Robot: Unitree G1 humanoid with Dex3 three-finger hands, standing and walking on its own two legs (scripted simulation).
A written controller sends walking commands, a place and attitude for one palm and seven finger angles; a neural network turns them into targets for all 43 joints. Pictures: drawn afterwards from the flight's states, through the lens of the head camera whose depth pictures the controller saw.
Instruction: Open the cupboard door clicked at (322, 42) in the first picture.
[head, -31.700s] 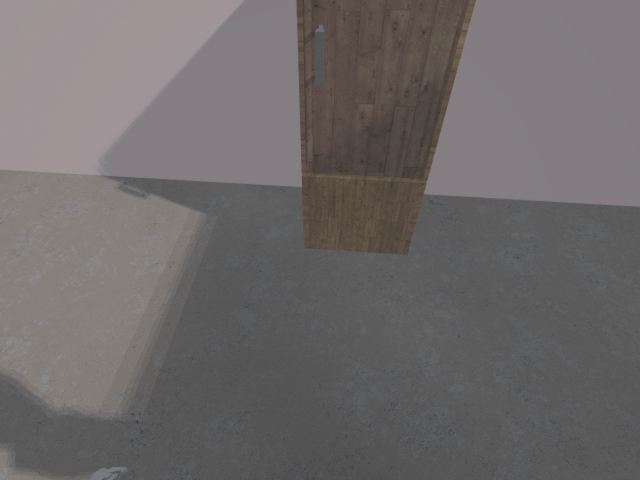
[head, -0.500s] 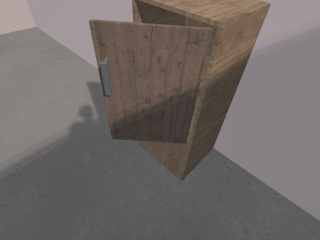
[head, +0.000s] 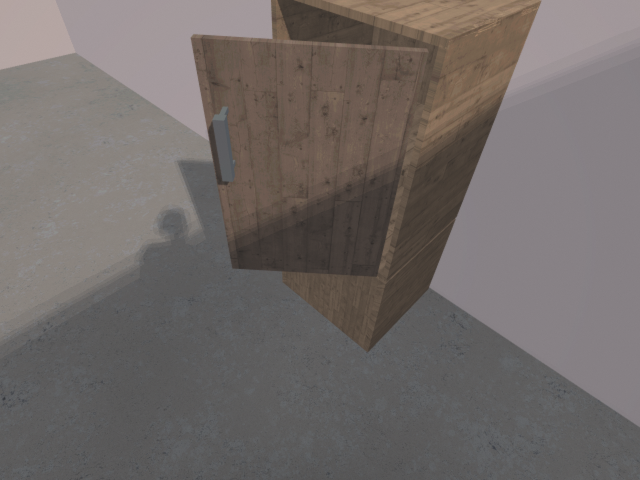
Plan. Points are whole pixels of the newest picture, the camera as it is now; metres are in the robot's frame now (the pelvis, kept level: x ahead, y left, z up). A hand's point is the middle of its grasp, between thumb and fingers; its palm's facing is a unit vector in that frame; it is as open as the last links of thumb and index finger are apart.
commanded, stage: come to a stop and stand still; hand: left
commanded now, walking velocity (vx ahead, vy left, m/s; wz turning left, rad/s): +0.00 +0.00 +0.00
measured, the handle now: (226, 144) +0.69 +0.23 +0.06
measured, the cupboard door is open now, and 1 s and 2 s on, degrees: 41 41 41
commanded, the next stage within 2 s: look again from close up in 1.14 s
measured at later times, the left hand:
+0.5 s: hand out of the picture -0.02 +0.20 -0.18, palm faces +0.04 -0.99 -0.16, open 7.4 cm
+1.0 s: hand out of the picture -0.13 +0.21 -0.17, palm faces +0.00 -0.99 -0.13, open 7.4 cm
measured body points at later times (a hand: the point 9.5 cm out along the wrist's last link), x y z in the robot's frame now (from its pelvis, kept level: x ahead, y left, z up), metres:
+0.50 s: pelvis -0.05 +0.03 +0.00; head -0.08 +0.06 +0.45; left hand -0.02 +0.26 -0.17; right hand -0.08 -0.19 -0.15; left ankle +0.06 +0.08 -0.73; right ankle -0.08 -0.10 -0.69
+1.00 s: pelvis -0.10 +0.05 +0.01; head -0.10 +0.07 +0.46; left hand -0.13 +0.26 -0.16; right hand -0.13 -0.15 -0.15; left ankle -0.04 +0.14 -0.73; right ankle -0.11 -0.07 -0.73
